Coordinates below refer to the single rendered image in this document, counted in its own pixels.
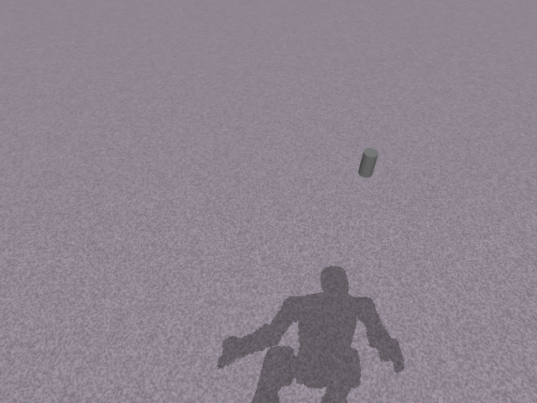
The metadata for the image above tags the can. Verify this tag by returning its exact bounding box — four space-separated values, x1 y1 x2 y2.
358 148 378 178

